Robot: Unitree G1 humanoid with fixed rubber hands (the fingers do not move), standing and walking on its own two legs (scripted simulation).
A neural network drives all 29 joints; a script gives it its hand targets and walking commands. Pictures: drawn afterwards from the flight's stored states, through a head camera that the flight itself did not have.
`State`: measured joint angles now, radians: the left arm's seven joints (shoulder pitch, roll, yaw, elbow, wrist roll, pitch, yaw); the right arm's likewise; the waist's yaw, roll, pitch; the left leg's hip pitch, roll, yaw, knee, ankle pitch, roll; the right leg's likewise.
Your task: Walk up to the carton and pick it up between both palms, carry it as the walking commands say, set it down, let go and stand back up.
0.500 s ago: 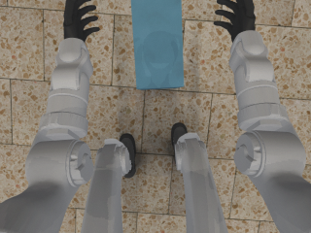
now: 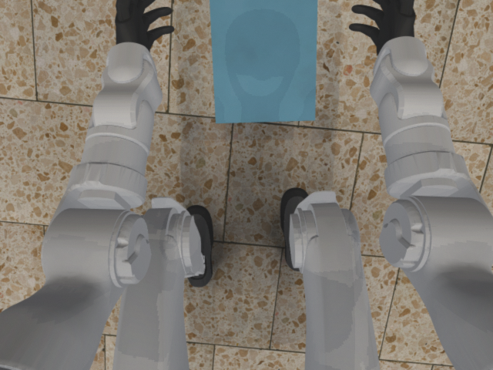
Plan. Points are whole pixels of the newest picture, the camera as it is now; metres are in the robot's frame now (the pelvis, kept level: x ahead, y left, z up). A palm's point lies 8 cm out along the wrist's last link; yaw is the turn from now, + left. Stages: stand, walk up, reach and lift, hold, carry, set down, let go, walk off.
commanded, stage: reach and lift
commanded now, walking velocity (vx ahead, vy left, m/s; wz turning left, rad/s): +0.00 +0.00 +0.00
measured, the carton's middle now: (260, 45) +0.55 -0.06 -0.36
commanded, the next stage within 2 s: none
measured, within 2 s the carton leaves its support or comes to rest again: neither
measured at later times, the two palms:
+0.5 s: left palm (160, 49) +0.53 +0.11 -0.27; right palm (350, 53) +0.51 -0.20 -0.30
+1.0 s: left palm (163, 46) +0.54 +0.10 -0.27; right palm (344, 49) +0.51 -0.19 -0.29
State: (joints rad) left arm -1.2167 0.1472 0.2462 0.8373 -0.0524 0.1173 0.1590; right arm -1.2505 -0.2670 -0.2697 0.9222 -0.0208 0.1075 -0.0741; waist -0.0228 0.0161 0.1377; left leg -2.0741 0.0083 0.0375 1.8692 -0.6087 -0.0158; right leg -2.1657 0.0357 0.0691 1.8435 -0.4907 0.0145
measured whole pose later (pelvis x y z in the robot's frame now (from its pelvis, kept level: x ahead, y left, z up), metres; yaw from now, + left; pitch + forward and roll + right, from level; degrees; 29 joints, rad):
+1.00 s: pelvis -0.02 +0.00 -0.09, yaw +1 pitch +34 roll +3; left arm -1.53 0.22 0.10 1.04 -0.13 0.10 0.11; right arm -1.51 -0.38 -0.17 1.18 0.11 0.06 -0.03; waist -0.02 0.02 0.49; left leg -2.15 -0.03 0.03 2.20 -0.65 -0.02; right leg -2.23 0.01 0.07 2.17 -0.53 0.03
